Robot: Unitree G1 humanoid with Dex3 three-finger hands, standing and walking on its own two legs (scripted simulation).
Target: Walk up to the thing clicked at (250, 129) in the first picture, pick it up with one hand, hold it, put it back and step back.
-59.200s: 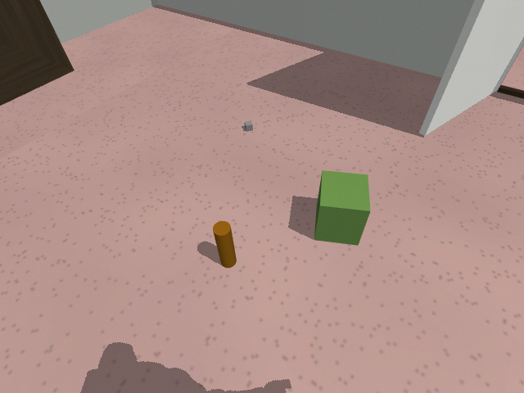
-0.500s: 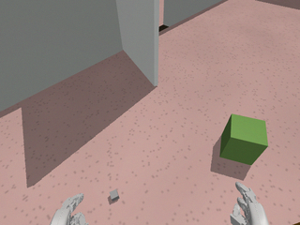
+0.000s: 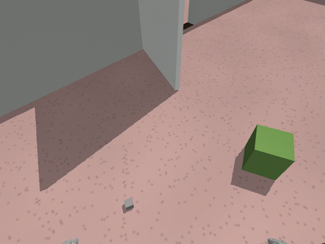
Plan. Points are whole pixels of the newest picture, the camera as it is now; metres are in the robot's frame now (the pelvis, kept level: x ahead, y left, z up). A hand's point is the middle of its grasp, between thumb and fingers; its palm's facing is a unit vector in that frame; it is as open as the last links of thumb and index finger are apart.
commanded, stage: stand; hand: left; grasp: from above
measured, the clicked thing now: (128, 203) +0.45 +0.24 -0.72
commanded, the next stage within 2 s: none
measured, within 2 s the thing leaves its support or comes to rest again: neither
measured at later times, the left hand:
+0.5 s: hand out of the picture +0.05 +0.24 -0.13, palm faces +0.04 -0.94 -0.34, open 7.4 cm
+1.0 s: hand out of the picture +0.06 +0.23 -0.13, palm faces +0.02 -0.94 -0.33, open 7.4 cm
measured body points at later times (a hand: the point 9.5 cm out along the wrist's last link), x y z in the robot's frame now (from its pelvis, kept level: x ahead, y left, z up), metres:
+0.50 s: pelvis +0.00 +0.00 +0.03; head +0.00 +0.00 +0.48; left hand +0.05 +0.29 -0.11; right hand +0.08 -0.27 -0.11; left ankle +0.01 +0.12 -0.71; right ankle +0.01 -0.14 -0.71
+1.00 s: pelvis +0.00 -0.01 +0.03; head +0.00 -0.01 +0.48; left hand +0.06 +0.28 -0.10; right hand +0.06 -0.30 -0.11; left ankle +0.01 +0.12 -0.71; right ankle +0.01 -0.14 -0.71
